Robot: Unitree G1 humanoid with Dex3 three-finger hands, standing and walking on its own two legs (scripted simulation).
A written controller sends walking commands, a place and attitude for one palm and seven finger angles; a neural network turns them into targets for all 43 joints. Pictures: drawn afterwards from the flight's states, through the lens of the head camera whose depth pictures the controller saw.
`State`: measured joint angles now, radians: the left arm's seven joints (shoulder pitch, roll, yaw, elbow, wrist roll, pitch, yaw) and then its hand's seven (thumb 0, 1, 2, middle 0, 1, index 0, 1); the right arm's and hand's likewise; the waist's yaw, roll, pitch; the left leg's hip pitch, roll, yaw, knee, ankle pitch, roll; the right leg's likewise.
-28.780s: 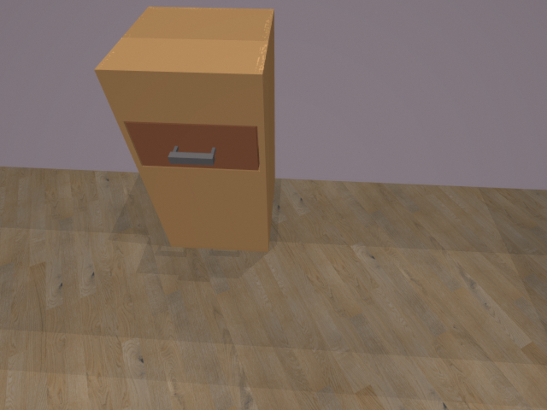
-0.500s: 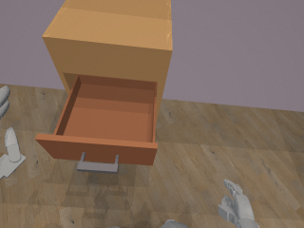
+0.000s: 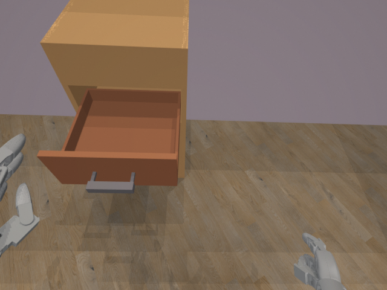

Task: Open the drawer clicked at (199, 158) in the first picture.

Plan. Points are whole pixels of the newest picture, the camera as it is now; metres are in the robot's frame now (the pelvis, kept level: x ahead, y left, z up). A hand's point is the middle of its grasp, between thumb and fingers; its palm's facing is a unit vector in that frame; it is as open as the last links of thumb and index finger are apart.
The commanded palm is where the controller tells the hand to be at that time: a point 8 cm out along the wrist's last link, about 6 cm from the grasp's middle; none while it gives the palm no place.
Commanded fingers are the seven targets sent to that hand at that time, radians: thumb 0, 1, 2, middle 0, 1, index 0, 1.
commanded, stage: stop stepping back and stand still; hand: left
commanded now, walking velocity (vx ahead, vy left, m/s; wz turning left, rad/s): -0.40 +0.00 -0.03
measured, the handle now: (112, 181) +0.43 +0.25 -0.18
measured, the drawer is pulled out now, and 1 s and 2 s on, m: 0.30 0.30 0.30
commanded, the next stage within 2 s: let the arm hang, fingers relaxed in 0.74 s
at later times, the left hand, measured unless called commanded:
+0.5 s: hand out of the picture +0.08 +0.21 +0.15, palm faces +0.35 -0.82 -0.45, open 7.4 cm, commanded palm +0.02 +0.26 +0.18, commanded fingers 0.00 0.90 0.90 -0.20 -0.30 -0.20 -0.30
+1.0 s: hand out of the picture +0.07 +0.21 -0.07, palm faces +0.15 -0.93 -0.34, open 7.4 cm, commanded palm none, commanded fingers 0.00 0.90 0.90 -0.20 -0.30 -0.20 -0.30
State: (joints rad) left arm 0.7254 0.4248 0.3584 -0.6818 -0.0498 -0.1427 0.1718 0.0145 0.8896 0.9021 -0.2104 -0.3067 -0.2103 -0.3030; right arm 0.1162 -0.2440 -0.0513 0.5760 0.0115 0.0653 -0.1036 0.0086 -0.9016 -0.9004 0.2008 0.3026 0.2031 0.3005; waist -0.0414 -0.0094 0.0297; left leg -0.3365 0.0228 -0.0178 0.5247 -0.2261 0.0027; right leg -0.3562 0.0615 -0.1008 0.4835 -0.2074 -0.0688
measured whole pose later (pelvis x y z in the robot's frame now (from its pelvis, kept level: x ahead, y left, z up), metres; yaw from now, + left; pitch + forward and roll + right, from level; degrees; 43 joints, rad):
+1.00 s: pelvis -0.10 -0.02 +0.00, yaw +4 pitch +2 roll +1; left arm 0.31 0.25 0.11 0.31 0.03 0.04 0.04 0.01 0.91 0.90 -0.19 -0.30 -0.19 -0.30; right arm 0.20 -0.21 0.00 0.74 -0.04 -0.03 0.01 0.01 -0.90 -0.90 0.20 0.30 0.20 0.30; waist -0.04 0.00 0.00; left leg -0.33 -0.05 0.00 0.58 -0.28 0.04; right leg -0.41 -0.01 0.04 0.82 -0.46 -0.01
